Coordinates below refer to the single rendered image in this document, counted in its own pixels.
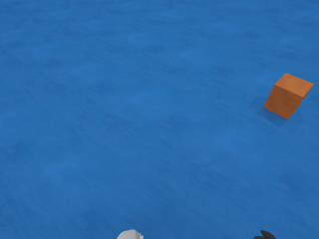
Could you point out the carton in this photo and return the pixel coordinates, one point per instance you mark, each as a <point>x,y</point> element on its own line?
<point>286,95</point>

